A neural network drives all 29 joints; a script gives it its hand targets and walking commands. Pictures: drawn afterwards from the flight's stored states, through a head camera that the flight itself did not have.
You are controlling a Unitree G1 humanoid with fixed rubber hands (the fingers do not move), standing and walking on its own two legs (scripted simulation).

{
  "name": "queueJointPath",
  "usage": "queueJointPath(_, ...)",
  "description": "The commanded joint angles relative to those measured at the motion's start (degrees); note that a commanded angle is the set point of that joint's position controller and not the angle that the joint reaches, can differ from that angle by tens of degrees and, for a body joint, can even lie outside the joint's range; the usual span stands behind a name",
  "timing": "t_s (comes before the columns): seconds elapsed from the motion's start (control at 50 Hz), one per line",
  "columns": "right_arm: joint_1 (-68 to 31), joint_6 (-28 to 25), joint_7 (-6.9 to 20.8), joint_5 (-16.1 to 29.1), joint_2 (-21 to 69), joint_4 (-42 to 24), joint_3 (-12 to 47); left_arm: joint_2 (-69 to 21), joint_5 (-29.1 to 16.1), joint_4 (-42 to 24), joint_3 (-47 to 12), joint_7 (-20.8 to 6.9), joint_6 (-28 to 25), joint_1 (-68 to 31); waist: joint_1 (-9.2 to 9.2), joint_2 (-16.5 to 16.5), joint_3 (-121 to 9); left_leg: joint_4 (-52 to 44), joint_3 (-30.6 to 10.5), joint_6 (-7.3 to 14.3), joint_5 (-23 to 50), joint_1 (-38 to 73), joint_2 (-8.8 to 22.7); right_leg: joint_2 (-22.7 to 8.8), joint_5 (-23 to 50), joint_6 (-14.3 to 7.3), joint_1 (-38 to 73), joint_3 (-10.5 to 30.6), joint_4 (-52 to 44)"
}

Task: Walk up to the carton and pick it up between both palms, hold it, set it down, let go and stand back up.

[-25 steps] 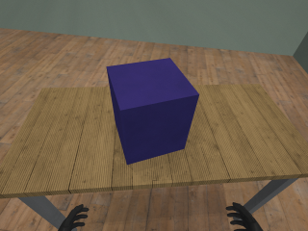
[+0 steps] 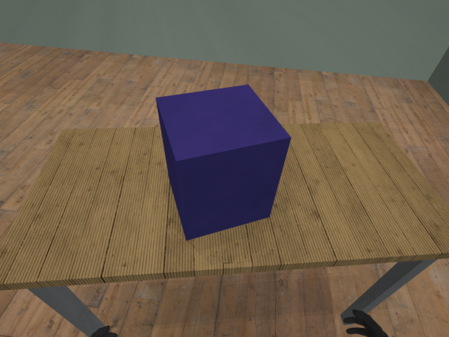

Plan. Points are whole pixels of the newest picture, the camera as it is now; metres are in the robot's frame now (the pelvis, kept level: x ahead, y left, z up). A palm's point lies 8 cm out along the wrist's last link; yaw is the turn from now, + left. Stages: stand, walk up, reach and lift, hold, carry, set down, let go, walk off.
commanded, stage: stand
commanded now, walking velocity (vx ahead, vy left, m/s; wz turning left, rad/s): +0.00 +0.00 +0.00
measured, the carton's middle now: (217, 162) +0.48 +0.04 +0.05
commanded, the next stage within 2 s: none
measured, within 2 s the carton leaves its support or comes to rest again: neither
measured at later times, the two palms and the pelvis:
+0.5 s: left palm out of the picture +0.12 +0.26 -0.10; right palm out of the picture +0.13 -0.27 -0.09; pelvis +0.01 +0.00 +0.00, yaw +0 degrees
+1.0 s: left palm out of the picture +0.11 +0.27 -0.11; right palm out of the picture +0.13 -0.28 -0.10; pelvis +0.01 +0.00 +0.00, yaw +0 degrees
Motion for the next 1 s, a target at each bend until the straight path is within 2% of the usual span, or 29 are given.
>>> queueJointPath(0.0,-1.16,-0.7,-1.36,-0.01,-13.73,-2.96,-5.88,12.98,-6.31,1.67,2.58,0.58,-1.01,-1.47,0.08,4.13,1.37,-4.94,-8.2,2.64,6.05,0.85,6.84,-6.01,5.67,-1.88,-1.74,5.07,-4.89)
queueJointPath(0.06,-2.78,-0.3,-1.37,-0.26,-11.67,-2.39,-4.83,15.4,-6.11,2.33,3.22,0.37,-1.3,-2.58,0.22,4.09,1.66,-5.7,-7.0,2.31,3.82,0.87,6.06,-6.39,4.17,-1.64,-2.57,5.24,-5.97)
queueJointPath(0.08,-1.11,-0.86,-1.1,0.25,-10.35,-3.06,-4.53,15.14,-6.51,2.04,3.43,0.18,-1.04,-3.36,-0.89,0.65,1.55,-5.16,-7.06,2.13,2.62,2.51,4.92,-6.18,3.93,-1.25,-3.7,5.88,-7.66)
queueJointPath(0.1,-0.08,-0.52,-1.64,0.13,-11.08,-2.49,-4.83,14.85,-6.05,2.16,3.07,0.07,-1.16,-3.52,-2.3,2.37,2.79,-5.31,-7.12,2.41,3.93,3.09,5.76,-6.26,3.09,-2.08,-5.22,5.54,-6.07)
queueJointPath(0.12,-1.02,-0.37,-1.72,-0.1,-11.13,-1.64,-4.54,14.36,-6.77,2.91,3.41,0.17,-1.18,-3.12,-0.53,3.8,2.09,-5.73,-7.27,1.92,5.21,3.22,5.85,-6.19,3.17,-1.5,-5.05,5.29,-6.91)
queueJointPath(0.14,0.73,-0.82,-1.88,0.17,-13.16,-1.65,-5.44,14.52,-6.36,1.62,3.37,-0.43,-1.5,-4.42,-1.96,4.48,1.02,-5.33,-8.17,1.97,6.21,4.04,6.91,-5.65,3.1,-1.69,-5.24,5.0,-5.16)
queueJointPath(0.16,-0.34,-0.67,-1.9,-0.27,-13.91,-0.91,-5.6,13.75,-6.59,2.4,3.23,-0.39,-0.87,-5.47,-1.62,8.57,0.57,-5.77,-8.14,2.3,7.08,3.41,7.25,-5.73,4.91,-1.66,-4.32,4.23,-5.42)
queueJointPath(0.18,-2.82,-0.78,-1.99,-0.48,-13.94,-2.11,-5.5,12.37,-6.78,2.53,2.89,-0.29,-1.38,-2.74,-0.35,2.12,-0.6,-5.5,-8.91,2.56,9.48,4.82,7.61,-5.51,6.16,-1.29,-3.65,3.59,-4.11)
queueJointPath(0.2,-1.0,-0.47,-1.58,0.29,-11.67,-1.47,-5.15,14.53,-5.95,2.66,3.22,0.12,-1.5,-4.1,-1.86,4.2,-3.24,-5.1,-7.36,1.61,11.23,5.42,6.6,-5.8,9.58,-1.43,-1.46,3.92,-4.11)
queueJointPath(0.24,-2.73,-0.53,-1.52,0.25,-11.89,-1.55,-5.23,15.21,-6.69,4.49,3.47,0.44,-1.54,-2.43,-0.73,5.92,-3.54,-3.99,-6.78,2.07,14.82,5.91,7.18,-6.36,11.69,-1.61,-0.71,4.66,-4.79)
queueJointPath(0.28,-1.78,-0.96,-2.08,0.61,-11.54,-1.01,-5.34,14.59,-6.34,3.88,3.83,0.62,-1.35,-2.24,-0.58,2.97,-4.57,-4.36,-8.02,2.02,17.02,7.45,6.98,-6.65,15.26,-1.75,0.53,3.63,-3.04)
queueJointPath(0.34,-2.44,-0.61,-1.61,0.17,-11.11,-1.43,-5.22,14.98,-7.09,4.23,3.24,0.3,-1.45,-3.73,-0.6,4.14,-0.34,-2.96,-6.61,1.84,16.58,7.24,6.48,-6.22,12.88,-1.18,-3.73,4.03,-3.48)
queueJointPath(0.36,-3.25,0.0,-1.33,-0.1,-11.23,-1.22,-5.09,13.76,-6.89,4.06,2.71,0.41,-1.02,-2.25,0.44,-0.47,-1.15,-2.75,-5.9,1.94,16.28,5.9,6.4,-6.0,14.8,-1.37,-1.79,2.48,-3.72)
queueJointPath(0.42,-1.65,-0.82,-1.68,-0.29,-13.21,-0.55,-5.35,11.97,-6.47,4.96,2.36,-0.02,-1.18,-2.58,-0.65,4.68,-1.92,-3.88,-5.66,1.58,10.99,5.31,6.55,-7.03,14.16,-1.53,-0.48,4.41,-5.65)
queueJointPath(0.44,0.19,-0.32,-1.99,0.19,-11.05,0.1,-5.07,15.49,-6.27,5.03,3.12,0.62,-1.17,-4.33,-2.4,6.26,-3.7,-4.7,-5.86,1.35,10.72,5.79,6.37,-6.72,13.23,-1.35,-0.33,4.83,-4.62)
queueJointPath(0.46,-1.13,-0.23,-2.13,-0.1,-11.56,-0.22,-5.41,15.67,-7.13,4.81,3.38,0.73,-1.56,-2.59,-0.53,2.76,-1.04,-5.2,-7.53,2.46,12.28,4.51,7.14,-6.53,11.03,-1.64,-0.01,4.97,-4.67)
queueJointPath(0.48,-1.16,0.13,-2.09,0.14,-10.41,-0.24,-4.69,14.6,-6.51,4.56,3.03,0.3,-1.58,-5.94,-1.86,1.78,-0.32,-5.93,-6.76,2.43,11.03,5.23,7.03,-6.82,10.36,-1.44,-2.73,4.28,-5.06)
queueJointPath(0.5,-0.11,-0.2,-1.84,-0.28,-11.77,0.16,-5.24,14.56,-6.29,4.23,2.63,0.28,-1.55,-2.69,-0.56,5.2,-2.85,-6.01,-6.3,1.67,8.96,6.38,6.01,-6.56,9.54,-1.35,-0.82,4.25,-5.31)
queueJointPath(0.52,-0.3,-0.82,-1.8,0.44,-11.49,0.5,-5.19,14.39,-6.53,5.51,2.71,0.44,-1.59,-4.08,-1.33,3.27,-0.05,-5.62,-7.28,1.69,11.17,5.4,6.84,-6.97,11.53,-1.99,-1.73,5.07,-5.38)
queueJointPath(0.54,-0.28,-0.9,-1.67,0.04,-11.82,0.46,-5.56,15.05,-6.3,5.87,3.31,0.45,-1.65,-4.48,-1.06,5.84,-0.64,-6.04,-7.87,1.85,12.51,5.84,6.71,-7.07,11.26,-1.95,-0.86,4.54,-4.43)
queueJointPath(0.62,-1.61,-0.81,-1.84,0.21,-13.35,1.19,-5.42,15.57,-6.82,5.8,3.13,0.47,-1.75,-4.38,-0.67,1.41,-2.35,-4.62,-6.47,1.69,15.21,7.25,6.6,-6.47,14.86,-1.49,-1.34,4.13,-4.68)
queueJointPath(0.66,-2.73,-0.59,-1.72,-0.71,-13.92,1.02,-5.78,13.63,-7.16,6.2,2.96,0.63,-1.55,-1.91,-0.24,3.28,-2.27,-4.29,-6.8,2.54,16.99,7.04,7.59,-6.93,14.46,-1.29,-0.75,3.81,-4.95)
queueJointPath(0.8,0.56,-0.36,-1.92,0.51,-13.86,2.1,-5.72,14.28,-6.96,7.06,3.07,0.38,-1.49,-2.73,-1.76,1.78,-1.47,-5.33,-7.8,1.41,13.54,6.45,6.72,-7.36,12.52,-1.72,-1.38,4.59,-5.8)
queueJointPath(0.82,-1.52,-0.16,-2.05,0.47,-13.14,1.61,-5.47,13.37,-7.07,6.94,2.38,0.26,-1.61,-3.3,-1.01,4.08,-1.28,-4.71,-6.59,1.61,12.99,6.83,6.82,-6.87,12.65,-1.6,-1.38,4.04,-6.08)
queueJointPath(0.84,0.67,-0.23,-2.01,0.48,-11.88,2.16,-5.5,14.18,-7.24,6.88,2.72,0.47,-1.87,-4.03,-2.51,3.4,0.01,-4.56,-6.76,1.81,13.3,7.1,7.21,-7.71,14.95,-2.4,-2.77,5.95,-6.28)
queueJointPath(0.9,-0.86,-0.56,-2.08,0.58,-12.98,2.31,-5.69,13.58,-7.09,7.07,2.86,0.12,-2.0,-4.01,-2.06,2.18,-2.97,-4.71,-6.87,1.83,16.78,6.63,6.97,-6.82,17.13,-1.97,0.86,4.23,-4.96)
queueJointPath(0.92,-0.18,-0.37,-2.02,0.24,-13.5,2.79,-4.95,13.18,-7.01,6.59,2.67,0.04,-1.81,-5.93,-2.29,6.99,-3.4,-4.71,-5.41,1.12,16.73,7.07,6.45,-6.76,16.79,-1.33,0.98,4.35,-5.09)
queueJointPath(0.94,-1.67,-0.58,-1.94,-0.44,-12.37,2.76,-5.4,13.51,-7.37,8.65,2.99,0.54,-1.62,-2.42,-0.98,3.97,-4.95,-5.1,-7.06,2.09,18.77,8.53,7.57,-6.91,16.53,-1.68,1.98,3.14,-4.22)
queueJointPath(0.98,-1.73,-0.6,-1.59,0.03,-12.33,3.15,-5.18,14.09,-7.7,8.64,3.23,0.57,-1.74,-2.15,-0.55,3.81,-2.41,-5.96,-7.43,2.32,17.03,8.05,7.58,-7.5,15.9,-1.86,0.6,4.58,-4.88)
